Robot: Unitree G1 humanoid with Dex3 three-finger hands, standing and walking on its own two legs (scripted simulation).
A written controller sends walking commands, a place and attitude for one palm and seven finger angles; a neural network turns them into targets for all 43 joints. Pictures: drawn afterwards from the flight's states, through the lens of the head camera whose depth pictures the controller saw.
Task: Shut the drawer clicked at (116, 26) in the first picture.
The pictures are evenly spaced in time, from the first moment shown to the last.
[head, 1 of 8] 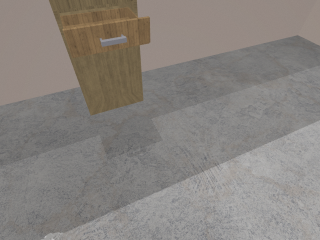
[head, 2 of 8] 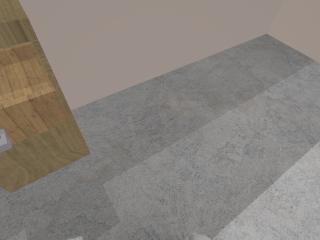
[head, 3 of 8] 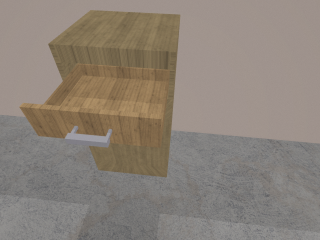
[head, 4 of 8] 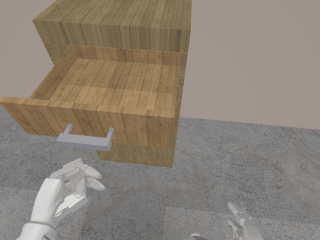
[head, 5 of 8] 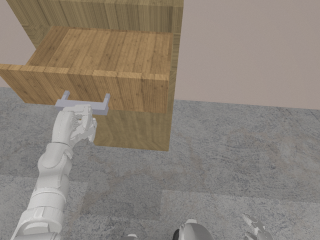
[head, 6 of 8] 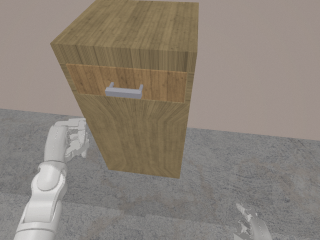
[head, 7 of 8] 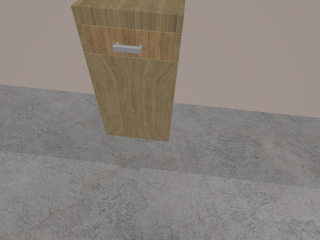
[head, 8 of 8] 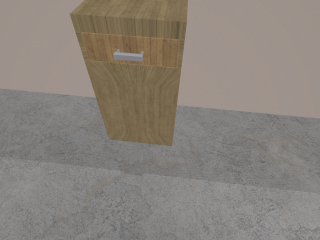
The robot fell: no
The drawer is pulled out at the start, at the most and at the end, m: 0.28 0.28 0.00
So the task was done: yes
